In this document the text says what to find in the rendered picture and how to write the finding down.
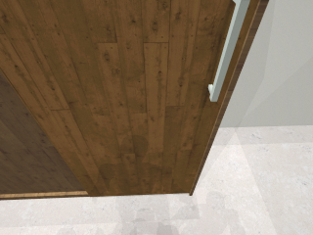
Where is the wardrobe door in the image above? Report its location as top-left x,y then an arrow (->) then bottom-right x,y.
0,71 -> 86,195
0,0 -> 259,197

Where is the handle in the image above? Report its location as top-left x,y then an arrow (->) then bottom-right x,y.
208,0 -> 250,102

